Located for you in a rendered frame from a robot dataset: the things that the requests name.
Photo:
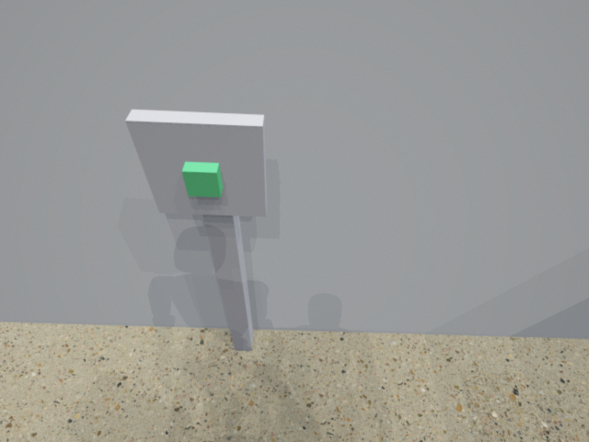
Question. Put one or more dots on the button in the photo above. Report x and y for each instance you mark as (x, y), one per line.
(203, 179)

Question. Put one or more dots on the panel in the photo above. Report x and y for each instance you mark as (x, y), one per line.
(164, 140)

